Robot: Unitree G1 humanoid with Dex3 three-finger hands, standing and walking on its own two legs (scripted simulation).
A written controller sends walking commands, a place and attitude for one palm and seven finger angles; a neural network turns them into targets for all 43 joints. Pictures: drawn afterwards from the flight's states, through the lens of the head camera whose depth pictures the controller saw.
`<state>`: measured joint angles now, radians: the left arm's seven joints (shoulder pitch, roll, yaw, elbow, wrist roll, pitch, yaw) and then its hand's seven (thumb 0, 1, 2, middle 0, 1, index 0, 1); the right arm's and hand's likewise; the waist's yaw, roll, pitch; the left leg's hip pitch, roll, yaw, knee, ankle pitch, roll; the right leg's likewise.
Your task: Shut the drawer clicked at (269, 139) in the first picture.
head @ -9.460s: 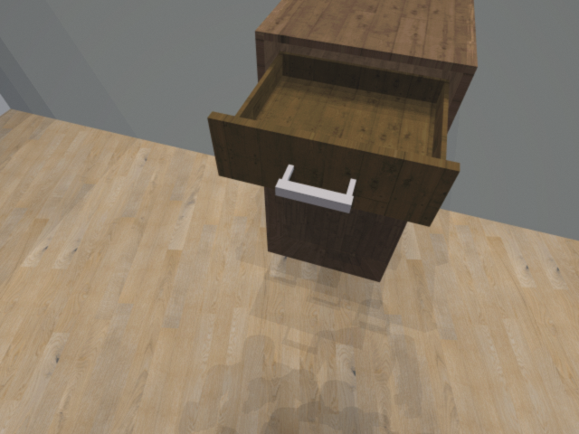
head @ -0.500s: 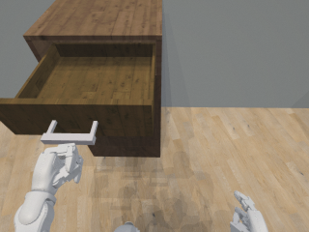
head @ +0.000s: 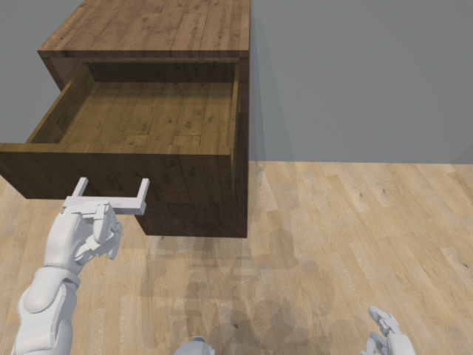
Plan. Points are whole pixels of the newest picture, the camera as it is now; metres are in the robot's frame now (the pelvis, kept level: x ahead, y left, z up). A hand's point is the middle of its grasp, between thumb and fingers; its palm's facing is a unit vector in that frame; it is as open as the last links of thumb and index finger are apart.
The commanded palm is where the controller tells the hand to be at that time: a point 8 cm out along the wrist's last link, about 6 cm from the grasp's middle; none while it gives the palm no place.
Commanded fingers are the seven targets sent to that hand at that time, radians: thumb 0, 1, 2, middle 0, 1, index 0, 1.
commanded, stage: push the drawer shut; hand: left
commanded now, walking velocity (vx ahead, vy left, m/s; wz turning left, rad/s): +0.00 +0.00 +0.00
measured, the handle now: (109, 194) +0.36 +0.24 +0.07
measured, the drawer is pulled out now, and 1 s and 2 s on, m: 0.29 0.16 0.05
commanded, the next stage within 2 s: none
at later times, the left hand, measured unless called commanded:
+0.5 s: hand (122, 203) +0.35 +0.21 +0.07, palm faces -0.03 -1.00 -0.05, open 2.9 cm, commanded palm +0.34 +0.26 +0.07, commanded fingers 0.00 0.90 0.90 -1.40 -1.60 -1.40 -1.60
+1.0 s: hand (133, 172) +0.41 +0.21 +0.07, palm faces -0.02 -1.00 -0.04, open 2.9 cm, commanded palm +0.40 +0.26 +0.07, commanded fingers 0.00 0.90 0.90 -1.40 -1.60 -1.40 -1.60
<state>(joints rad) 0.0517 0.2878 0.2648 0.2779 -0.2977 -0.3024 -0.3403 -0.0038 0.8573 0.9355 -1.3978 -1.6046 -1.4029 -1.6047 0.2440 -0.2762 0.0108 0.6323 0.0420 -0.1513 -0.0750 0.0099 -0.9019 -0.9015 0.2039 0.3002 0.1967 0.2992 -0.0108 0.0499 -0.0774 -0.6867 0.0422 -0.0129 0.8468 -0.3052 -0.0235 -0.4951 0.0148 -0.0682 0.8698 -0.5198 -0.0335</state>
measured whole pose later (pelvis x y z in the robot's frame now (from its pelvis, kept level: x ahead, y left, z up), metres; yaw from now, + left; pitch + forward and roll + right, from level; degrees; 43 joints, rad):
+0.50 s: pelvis -0.03 +0.02 -0.01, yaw +0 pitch +9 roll -2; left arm -0.36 0.34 0.21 0.61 -0.23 -0.30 -0.26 -0.03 0.79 0.96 -1.40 -1.60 -1.40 -1.60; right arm 0.25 -0.26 0.04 0.67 0.05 -0.13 -0.08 0.01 -0.90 -0.90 0.21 0.30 0.20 0.30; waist -0.04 0.04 -0.05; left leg -0.77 0.03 -0.02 0.88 -0.27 0.00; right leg -0.57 0.01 -0.08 0.90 -0.49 -0.01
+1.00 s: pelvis -0.01 +0.03 -0.01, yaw -2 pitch +12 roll -2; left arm -0.54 0.36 0.28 0.81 -0.17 -0.32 -0.24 -0.03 0.82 0.94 -1.40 -1.60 -1.40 -1.60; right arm 0.33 -0.26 0.02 0.67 0.03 -0.05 -0.04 0.01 -0.90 -0.90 0.20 0.30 0.20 0.30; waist -0.07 0.03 -0.07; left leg -0.81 0.05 0.00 0.90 -0.31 0.01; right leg -0.61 0.02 -0.05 0.89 -0.50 0.00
